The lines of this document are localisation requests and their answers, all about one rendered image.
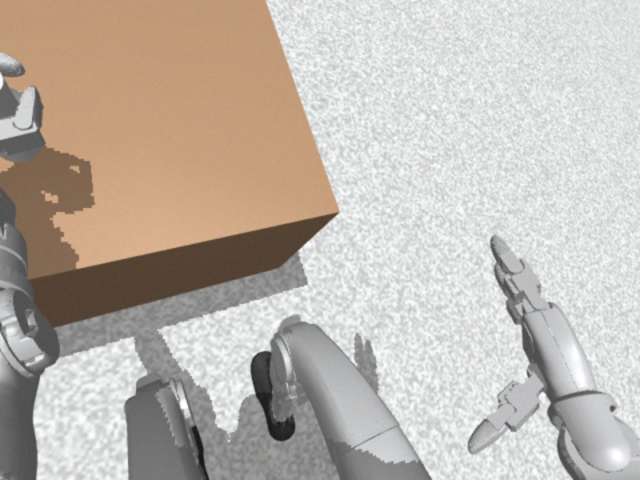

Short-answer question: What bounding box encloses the right robot foot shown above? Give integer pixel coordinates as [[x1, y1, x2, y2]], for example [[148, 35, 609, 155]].
[[251, 351, 295, 441]]

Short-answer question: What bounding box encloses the left robot foot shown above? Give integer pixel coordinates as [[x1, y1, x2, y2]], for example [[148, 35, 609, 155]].
[[191, 424, 209, 480]]

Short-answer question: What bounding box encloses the left robot arm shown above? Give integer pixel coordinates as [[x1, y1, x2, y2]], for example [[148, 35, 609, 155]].
[[0, 187, 60, 480]]

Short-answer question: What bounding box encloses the left robot hand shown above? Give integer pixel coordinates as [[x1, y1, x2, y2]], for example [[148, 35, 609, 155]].
[[0, 52, 46, 156]]

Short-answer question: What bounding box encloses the right robot arm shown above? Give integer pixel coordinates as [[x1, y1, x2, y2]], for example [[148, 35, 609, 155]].
[[547, 391, 640, 480]]

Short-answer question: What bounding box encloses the can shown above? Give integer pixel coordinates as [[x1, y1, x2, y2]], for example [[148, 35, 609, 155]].
[[0, 73, 41, 162]]

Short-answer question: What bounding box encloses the right robot hand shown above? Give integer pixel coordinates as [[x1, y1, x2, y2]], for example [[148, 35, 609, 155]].
[[468, 235, 597, 455]]

